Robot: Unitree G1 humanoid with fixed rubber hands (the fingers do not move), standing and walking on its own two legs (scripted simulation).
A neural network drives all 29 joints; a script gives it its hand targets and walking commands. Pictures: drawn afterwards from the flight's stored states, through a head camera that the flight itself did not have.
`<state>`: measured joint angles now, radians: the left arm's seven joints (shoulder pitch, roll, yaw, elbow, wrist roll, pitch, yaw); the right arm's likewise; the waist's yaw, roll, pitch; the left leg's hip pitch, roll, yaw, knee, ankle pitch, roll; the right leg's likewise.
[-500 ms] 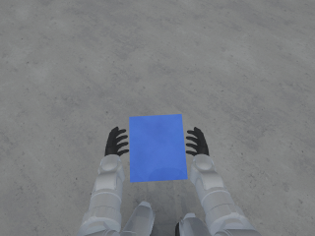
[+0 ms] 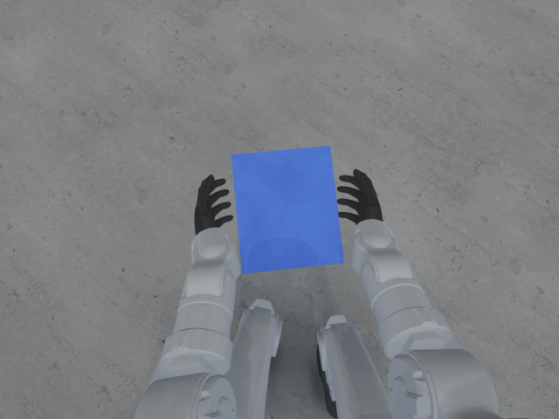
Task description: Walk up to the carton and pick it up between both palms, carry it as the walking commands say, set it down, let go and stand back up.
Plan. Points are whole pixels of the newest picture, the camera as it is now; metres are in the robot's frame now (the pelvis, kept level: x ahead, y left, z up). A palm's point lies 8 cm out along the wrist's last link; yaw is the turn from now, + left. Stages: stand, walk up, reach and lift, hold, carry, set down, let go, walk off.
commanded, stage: set down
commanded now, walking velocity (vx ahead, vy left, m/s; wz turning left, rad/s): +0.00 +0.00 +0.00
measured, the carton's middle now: (284, 212) +0.43 +0.05 -0.17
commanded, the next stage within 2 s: none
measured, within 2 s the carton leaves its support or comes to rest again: neither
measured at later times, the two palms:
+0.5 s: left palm (219, 226) +0.39 +0.16 -0.16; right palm (352, 216) +0.43 -0.07 -0.16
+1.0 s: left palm (226, 226) +0.42 +0.17 -0.26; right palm (338, 212) +0.47 -0.06 -0.27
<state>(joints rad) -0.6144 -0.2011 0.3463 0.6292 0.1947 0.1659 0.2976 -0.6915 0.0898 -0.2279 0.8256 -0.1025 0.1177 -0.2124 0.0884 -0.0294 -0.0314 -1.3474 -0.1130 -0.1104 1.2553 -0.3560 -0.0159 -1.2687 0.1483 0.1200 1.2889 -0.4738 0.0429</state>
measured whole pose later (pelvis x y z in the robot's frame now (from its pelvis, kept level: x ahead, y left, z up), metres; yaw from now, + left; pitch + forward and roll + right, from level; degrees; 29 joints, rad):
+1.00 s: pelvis -0.03 -0.01 -0.13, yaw -1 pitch +30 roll -2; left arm -1.01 -0.07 0.38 0.58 0.10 0.24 0.33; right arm -1.15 0.00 -0.23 0.80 -0.08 0.21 -0.26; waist 0.12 -0.02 0.30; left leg -1.80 -0.15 -0.13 1.75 -0.47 -0.08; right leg -1.73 0.22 0.07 1.79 -0.60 0.05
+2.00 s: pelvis -0.04 +0.00 -0.24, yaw -4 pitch +29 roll -2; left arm -1.33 0.07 0.32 0.81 -0.04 0.24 0.35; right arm -1.44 -0.17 -0.12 1.01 0.02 0.23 -0.24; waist 0.17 0.00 0.52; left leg -2.10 -0.12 -0.06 2.11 -0.51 -0.05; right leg -2.02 0.22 0.03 2.16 -0.65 0.08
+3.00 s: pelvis -0.02 -0.01 -0.27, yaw -4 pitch +33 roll +2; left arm -1.35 0.17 0.38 1.04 -0.03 0.18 0.10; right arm -1.50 -0.20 -0.09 1.20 -0.02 0.17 -0.14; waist 0.18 -0.03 0.43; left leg -2.21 -0.03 0.00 2.19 -0.56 -0.04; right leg -2.18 0.18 0.02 2.26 -0.66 0.02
